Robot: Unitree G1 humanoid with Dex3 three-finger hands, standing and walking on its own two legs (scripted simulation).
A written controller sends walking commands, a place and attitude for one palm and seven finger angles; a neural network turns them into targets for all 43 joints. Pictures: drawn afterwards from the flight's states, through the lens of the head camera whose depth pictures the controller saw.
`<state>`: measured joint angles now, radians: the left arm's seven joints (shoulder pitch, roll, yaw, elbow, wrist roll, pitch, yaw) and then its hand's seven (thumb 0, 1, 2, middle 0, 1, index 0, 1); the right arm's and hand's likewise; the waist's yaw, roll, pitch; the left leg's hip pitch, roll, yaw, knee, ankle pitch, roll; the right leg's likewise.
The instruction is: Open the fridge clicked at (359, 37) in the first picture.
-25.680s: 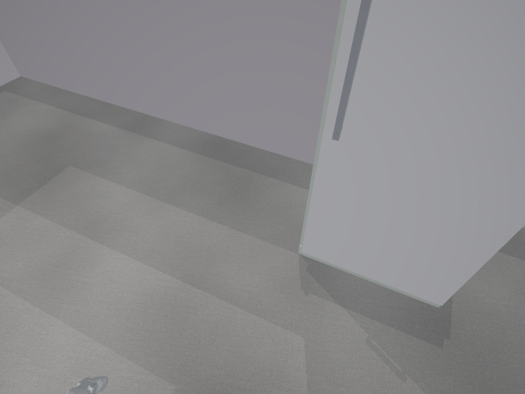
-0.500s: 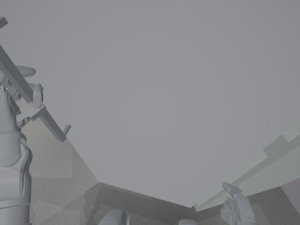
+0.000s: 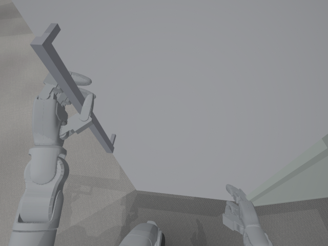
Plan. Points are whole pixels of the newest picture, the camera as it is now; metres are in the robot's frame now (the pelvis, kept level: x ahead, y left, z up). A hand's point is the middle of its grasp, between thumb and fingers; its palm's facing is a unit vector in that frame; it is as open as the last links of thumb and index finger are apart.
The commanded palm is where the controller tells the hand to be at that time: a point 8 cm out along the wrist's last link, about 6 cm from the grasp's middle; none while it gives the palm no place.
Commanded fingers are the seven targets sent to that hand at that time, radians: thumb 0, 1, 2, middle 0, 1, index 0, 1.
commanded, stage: stop walking and hold the door back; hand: left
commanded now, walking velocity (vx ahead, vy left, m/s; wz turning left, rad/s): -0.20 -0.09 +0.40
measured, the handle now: (90, 107) +0.36 +0.19 +0.13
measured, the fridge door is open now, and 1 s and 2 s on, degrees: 77 79 79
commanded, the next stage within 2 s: loosen the grip on the handle in 1.26 s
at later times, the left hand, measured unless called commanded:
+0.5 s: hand (80, 134) +0.28 +0.17 +0.17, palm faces +0.04 -0.99 -0.14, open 5.9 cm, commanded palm +0.28 +0.22 +0.16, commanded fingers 0.00 0.90 0.90 -0.45 -1.40 -0.45 -1.40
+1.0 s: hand (85, 123) +0.30 +0.16 +0.17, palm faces +0.08 -0.99 -0.13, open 5.7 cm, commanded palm +0.28 +0.20 +0.16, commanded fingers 0.00 0.90 0.90 -0.45 -1.40 -0.45 -1.40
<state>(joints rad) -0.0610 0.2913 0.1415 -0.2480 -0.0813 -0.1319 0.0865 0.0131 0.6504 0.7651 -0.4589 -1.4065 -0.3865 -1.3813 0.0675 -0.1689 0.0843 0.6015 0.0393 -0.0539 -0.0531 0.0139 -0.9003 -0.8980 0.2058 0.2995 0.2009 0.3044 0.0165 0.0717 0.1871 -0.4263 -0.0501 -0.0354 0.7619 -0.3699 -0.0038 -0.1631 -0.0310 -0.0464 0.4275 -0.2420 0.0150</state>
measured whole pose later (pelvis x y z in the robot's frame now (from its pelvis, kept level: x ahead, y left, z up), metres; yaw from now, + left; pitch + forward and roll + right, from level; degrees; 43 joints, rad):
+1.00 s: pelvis -0.10 +0.04 +0.00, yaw +7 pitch -2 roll +0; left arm -0.63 0.15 -0.03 0.52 -0.09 -0.13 0.07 0.00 0.73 0.85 -0.46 -1.40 -0.33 -1.40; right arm 0.22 -0.21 0.03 0.75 0.04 -0.10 -0.07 0.01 -0.90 -0.90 0.20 0.30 0.20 0.30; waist 0.00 0.05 0.07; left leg -0.24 0.00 0.02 0.46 -0.19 0.01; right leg -0.16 0.01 -0.05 0.46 -0.26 -0.02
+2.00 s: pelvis -0.10 +0.02 +0.00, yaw +4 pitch +1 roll +0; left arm -0.54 0.23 0.08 0.53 -0.11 -0.21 -0.04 -0.01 -0.53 0.21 -0.42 -1.23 -0.27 -1.19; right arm 0.31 -0.25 0.02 0.72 0.04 -0.12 -0.05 0.02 -0.90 -0.90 0.20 0.30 0.20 0.30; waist -0.04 0.02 -0.03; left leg -0.30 0.03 0.05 0.49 -0.20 0.00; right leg -0.26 0.03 -0.01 0.52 -0.27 -0.03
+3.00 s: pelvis -0.09 +0.05 -0.01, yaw +5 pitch -1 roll +0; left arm -0.17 0.27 0.16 0.11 -0.17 -0.13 -0.16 -0.01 -0.55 0.20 -0.26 -1.15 -0.26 -1.15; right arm 0.24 -0.24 0.05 0.64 0.05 -0.13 -0.06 0.02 -0.90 -0.90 0.20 0.30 0.20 0.30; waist 0.03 0.03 -0.05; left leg -0.27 0.00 0.05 0.53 -0.24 0.03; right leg -0.20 0.00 -0.01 0.52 -0.30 0.00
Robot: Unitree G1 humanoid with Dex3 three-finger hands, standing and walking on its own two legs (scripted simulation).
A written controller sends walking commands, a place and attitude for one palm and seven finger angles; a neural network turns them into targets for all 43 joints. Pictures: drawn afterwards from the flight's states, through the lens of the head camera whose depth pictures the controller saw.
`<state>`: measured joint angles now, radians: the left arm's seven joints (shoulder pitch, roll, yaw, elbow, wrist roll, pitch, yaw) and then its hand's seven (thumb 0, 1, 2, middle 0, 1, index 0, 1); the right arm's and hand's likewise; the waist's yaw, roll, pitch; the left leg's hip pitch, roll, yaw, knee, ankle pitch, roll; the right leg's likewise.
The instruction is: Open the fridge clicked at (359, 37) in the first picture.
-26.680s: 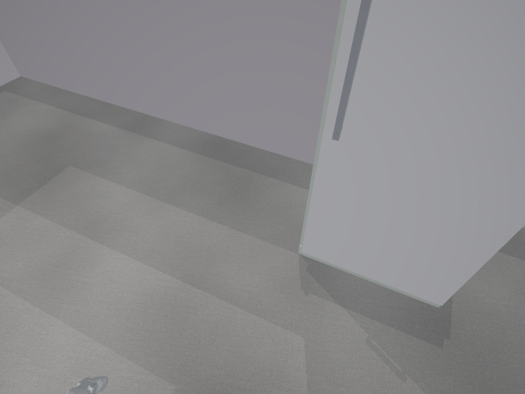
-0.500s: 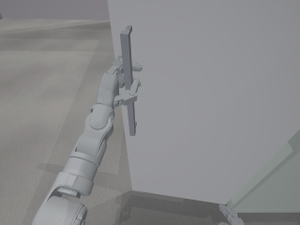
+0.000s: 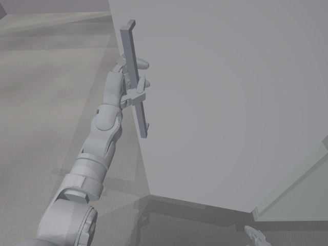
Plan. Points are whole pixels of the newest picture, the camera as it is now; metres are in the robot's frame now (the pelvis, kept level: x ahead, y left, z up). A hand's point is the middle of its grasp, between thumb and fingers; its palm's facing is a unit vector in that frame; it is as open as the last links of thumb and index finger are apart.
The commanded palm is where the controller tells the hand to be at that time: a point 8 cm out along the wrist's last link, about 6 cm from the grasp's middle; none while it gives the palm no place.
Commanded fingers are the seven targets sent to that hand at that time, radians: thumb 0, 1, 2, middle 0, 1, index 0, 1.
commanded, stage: stop walking and hold the door back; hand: left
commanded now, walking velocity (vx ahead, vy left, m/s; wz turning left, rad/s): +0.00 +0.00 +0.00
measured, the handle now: (139, 91) +0.46 +0.10 +0.14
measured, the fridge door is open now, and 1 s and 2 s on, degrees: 79 79 79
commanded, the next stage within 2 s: loosen the grip on the handle in 0.26 s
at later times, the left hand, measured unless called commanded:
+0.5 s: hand (138, 87) +0.42 +0.09 +0.18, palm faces -0.09 -0.99 -0.09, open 6.6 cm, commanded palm +0.39 +0.13 +0.17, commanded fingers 0.00 -0.07 0.43 -0.45 -1.40 -0.45 -1.40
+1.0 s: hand (140, 94) +0.41 +0.08 +0.17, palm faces -0.08 -0.99 -0.12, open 14.4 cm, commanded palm +0.38 +0.15 +0.17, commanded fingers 0.00 -0.55 0.20 -0.25 -1.15 -0.25 -1.15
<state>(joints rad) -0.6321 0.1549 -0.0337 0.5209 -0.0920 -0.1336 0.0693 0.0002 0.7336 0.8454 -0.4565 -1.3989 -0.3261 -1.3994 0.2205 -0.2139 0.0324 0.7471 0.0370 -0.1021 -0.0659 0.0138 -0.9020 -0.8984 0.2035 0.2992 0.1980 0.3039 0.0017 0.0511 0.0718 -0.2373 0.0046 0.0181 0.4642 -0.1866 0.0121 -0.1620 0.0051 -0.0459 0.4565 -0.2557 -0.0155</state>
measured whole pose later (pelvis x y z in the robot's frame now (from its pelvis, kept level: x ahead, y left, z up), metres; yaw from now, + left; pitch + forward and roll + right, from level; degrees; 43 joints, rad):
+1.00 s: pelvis +0.00 -0.01 +0.00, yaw -2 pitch +1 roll +0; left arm -0.54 0.23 0.08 0.53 -0.11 -0.21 -0.04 -0.01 -0.53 0.21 -0.42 -1.23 -0.27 -1.19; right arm 0.31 -0.25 0.02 0.72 0.04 -0.12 -0.05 0.02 -0.90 -0.90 0.20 0.30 0.20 0.30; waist -0.04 0.02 -0.03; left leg -0.30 0.03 0.05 0.49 -0.20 0.00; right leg -0.26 0.03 -0.01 0.52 -0.27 -0.03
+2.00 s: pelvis +0.01 +0.01 +0.00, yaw -2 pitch -1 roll +0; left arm -0.17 0.27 0.16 0.11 -0.17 -0.13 -0.16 -0.01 -0.55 0.20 -0.26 -1.15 -0.26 -1.15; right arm 0.24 -0.24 0.05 0.64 0.05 -0.13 -0.06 0.02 -0.90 -0.90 0.20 0.30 0.20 0.30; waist 0.03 0.03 -0.05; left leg -0.27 0.00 0.05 0.53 -0.24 0.03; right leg -0.20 0.00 -0.01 0.52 -0.30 0.00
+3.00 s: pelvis +0.02 +0.00 +0.00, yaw +0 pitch -4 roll -1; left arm 0.18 0.36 0.31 -0.28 -0.30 0.22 -0.33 -0.02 -0.50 0.23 -0.25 -1.12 -0.25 -1.12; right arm 0.19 -0.26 0.08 0.58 0.07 -0.22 -0.10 0.02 -0.90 -0.90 0.20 0.30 0.20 0.30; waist 0.07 0.04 -0.06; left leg -0.22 0.00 0.01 0.54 -0.26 0.02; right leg -0.12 0.01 -0.05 0.50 -0.31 -0.01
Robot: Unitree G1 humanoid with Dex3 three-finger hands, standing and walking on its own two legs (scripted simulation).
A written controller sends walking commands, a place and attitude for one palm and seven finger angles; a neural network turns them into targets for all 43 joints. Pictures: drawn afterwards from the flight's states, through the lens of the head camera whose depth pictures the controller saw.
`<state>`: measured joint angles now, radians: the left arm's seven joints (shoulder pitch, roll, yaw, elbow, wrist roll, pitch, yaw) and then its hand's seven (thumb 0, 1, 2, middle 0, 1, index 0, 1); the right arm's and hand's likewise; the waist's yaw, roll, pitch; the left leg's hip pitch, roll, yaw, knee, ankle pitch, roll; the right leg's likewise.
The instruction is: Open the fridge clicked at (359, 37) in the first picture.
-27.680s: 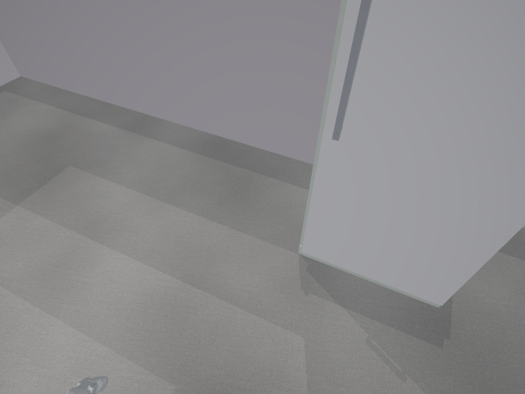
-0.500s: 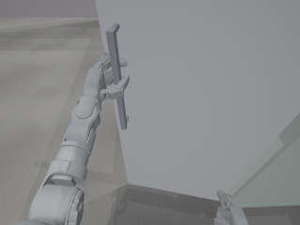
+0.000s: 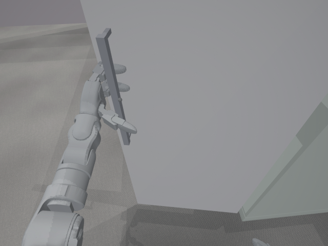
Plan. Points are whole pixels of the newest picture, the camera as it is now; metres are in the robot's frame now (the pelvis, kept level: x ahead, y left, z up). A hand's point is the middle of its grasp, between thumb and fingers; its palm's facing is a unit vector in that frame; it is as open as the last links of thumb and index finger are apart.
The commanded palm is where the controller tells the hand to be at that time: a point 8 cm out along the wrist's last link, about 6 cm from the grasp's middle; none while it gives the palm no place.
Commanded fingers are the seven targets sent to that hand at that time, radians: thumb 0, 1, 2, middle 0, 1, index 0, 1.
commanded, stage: slip the hand off the handle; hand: left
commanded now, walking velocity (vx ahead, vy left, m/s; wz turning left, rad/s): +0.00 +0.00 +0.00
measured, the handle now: (119, 98) +0.45 +0.13 +0.14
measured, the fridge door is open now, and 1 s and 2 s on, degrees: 79 79 79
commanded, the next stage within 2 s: draw the hand back to the body in 1.34 s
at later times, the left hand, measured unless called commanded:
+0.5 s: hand (88, 102) +0.39 +0.18 +0.18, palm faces +0.02 -0.99 -0.13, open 14.7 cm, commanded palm +0.36 +0.23 +0.18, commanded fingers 0.00 -0.55 0.20 -0.25 -1.15 -0.25 -1.15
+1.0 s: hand (70, 125) +0.32 +0.20 +0.18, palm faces +0.04 -0.99 -0.13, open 14.6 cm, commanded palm +0.29 +0.25 +0.18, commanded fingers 0.00 -0.55 0.20 -0.25 -1.15 -0.25 -1.15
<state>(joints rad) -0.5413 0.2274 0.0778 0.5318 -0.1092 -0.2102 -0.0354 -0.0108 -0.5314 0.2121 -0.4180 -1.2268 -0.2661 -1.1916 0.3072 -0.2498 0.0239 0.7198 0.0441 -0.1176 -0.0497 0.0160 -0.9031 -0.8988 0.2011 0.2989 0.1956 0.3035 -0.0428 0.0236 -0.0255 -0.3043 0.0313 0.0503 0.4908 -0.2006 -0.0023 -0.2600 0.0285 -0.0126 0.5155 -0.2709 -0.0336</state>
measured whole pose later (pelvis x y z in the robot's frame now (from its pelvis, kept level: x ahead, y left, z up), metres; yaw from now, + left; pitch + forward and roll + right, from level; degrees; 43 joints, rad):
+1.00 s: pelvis +0.01 +0.02 +0.00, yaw +1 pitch -1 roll +0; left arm -0.17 0.27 0.16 0.11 -0.17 -0.13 -0.16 -0.01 -0.55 0.20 -0.26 -1.15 -0.26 -1.15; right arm 0.24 -0.24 0.05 0.64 0.05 -0.13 -0.06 0.02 -0.90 -0.90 0.20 0.30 0.20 0.30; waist 0.03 0.03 -0.05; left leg -0.27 0.00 0.05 0.53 -0.24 0.03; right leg -0.20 0.00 -0.01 0.52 -0.30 0.00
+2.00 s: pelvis +0.02 +0.02 +0.00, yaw +3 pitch -4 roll -1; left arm 0.18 0.36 0.31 -0.28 -0.30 0.22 -0.33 -0.02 -0.50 0.23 -0.25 -1.12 -0.25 -1.12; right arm 0.19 -0.26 0.08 0.58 0.07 -0.22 -0.10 0.02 -0.90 -0.90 0.20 0.30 0.20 0.30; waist 0.07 0.04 -0.06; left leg -0.22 0.00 0.01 0.54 -0.26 0.02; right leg -0.12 0.01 -0.05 0.50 -0.31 -0.01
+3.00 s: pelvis +0.02 +0.02 +0.01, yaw +2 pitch -6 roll +0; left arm 0.43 0.34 0.34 -0.37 -0.09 -0.06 0.10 0.01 0.88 0.90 -0.21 -0.31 -0.21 -0.31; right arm 0.18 -0.21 0.04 0.66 0.00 -0.11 -0.08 0.01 -0.90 -0.90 0.20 0.30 0.20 0.30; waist 0.09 0.05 0.02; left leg -0.11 0.00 0.02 0.42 -0.21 0.02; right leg -0.03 0.00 -0.04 0.37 -0.25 0.00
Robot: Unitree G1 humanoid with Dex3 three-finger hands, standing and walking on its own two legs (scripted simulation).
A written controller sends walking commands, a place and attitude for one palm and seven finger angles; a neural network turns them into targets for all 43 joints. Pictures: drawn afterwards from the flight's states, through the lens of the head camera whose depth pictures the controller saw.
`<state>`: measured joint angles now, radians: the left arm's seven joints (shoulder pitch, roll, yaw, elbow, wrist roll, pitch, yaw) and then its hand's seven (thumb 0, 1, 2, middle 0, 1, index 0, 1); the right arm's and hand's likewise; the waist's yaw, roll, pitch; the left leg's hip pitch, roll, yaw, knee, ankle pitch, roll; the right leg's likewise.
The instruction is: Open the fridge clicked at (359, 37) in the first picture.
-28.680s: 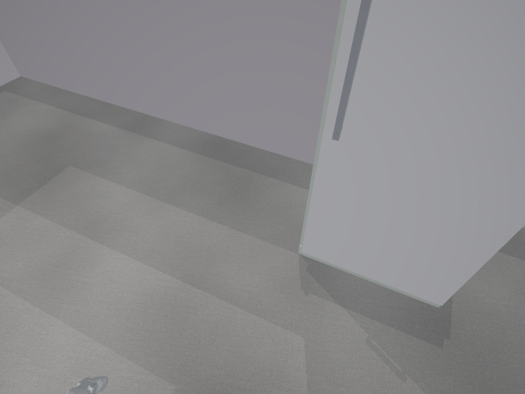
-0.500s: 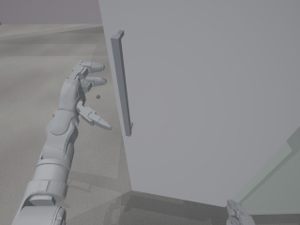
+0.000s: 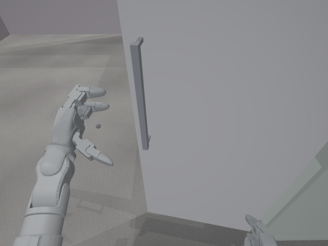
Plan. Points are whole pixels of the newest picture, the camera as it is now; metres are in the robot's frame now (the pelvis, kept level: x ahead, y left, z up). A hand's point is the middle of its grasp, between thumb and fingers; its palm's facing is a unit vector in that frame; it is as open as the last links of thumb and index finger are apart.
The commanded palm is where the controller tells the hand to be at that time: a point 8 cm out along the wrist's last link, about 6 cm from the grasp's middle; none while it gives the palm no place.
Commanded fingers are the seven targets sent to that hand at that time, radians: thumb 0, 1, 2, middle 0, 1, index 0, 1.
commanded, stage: slip the hand off the handle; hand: left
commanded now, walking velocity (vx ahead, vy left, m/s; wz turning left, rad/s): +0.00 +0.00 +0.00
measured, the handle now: (143, 103) +0.45 +0.10 +0.14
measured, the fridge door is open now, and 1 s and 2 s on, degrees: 79 79 79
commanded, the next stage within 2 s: draw the hand back to the body in 0.34 s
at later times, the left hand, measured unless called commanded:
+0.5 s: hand (87, 141) +0.27 +0.18 +0.18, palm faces +0.05 -0.99 -0.14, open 14.6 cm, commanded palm +0.24 +0.23 +0.18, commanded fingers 0.00 -0.55 0.20 -0.25 -1.15 -0.25 -1.15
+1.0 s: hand (61, 164) +0.22 +0.22 +0.16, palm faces +0.04 -0.99 -0.12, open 14.5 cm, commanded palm +0.19 +0.27 +0.18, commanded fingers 0.00 -0.26 0.34 -0.24 -0.98 -0.24 -0.98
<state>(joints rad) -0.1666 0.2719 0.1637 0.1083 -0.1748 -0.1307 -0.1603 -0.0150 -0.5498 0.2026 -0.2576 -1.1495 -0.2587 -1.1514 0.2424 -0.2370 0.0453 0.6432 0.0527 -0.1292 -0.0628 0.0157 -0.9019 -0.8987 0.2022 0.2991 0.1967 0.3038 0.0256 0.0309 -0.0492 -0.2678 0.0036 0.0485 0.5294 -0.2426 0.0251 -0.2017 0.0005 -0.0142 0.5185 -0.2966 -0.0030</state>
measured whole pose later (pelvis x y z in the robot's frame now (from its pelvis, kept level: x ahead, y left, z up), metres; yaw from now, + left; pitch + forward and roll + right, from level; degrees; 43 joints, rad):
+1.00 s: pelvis +0.01 -0.01 +0.00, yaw +2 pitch -4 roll -1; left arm 0.18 0.36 0.31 -0.28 -0.30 0.22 -0.33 -0.02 -0.50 0.23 -0.25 -1.12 -0.25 -1.12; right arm 0.19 -0.26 0.08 0.58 0.07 -0.22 -0.10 0.02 -0.90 -0.90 0.20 0.30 0.20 0.30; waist 0.07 0.04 -0.06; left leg -0.22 0.00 0.01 0.54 -0.26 0.02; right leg -0.12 0.01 -0.05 0.50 -0.31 -0.01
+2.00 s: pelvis +0.01 +0.00 +0.01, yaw +1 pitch -6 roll +0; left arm 0.43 0.34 0.34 -0.37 -0.09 -0.06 0.10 0.01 0.88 0.90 -0.21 -0.31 -0.21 -0.31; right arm 0.18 -0.21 0.04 0.66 0.00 -0.11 -0.08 0.01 -0.90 -0.90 0.20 0.30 0.20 0.30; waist 0.09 0.05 0.02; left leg -0.11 0.00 0.02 0.42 -0.21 0.02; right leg -0.03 0.00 -0.04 0.37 -0.25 0.00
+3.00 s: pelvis -0.07 +0.03 -0.01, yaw +3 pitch +0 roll -2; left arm 0.52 0.40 0.42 -0.57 -0.04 -0.24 0.15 0.01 0.89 0.90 -0.22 -0.30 -0.22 -0.30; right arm 0.22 -0.21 0.02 0.60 0.00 -0.07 -0.07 0.01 -0.90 -0.90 0.21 0.30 0.20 0.30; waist 0.04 -0.02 0.02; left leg -0.46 -0.03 0.00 0.70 -0.32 0.02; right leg -0.35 0.00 -0.01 0.56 -0.22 0.02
